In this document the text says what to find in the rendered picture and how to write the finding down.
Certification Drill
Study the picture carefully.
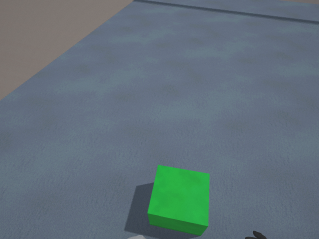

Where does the carton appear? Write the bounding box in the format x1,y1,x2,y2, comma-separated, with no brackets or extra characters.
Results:
147,165,210,236

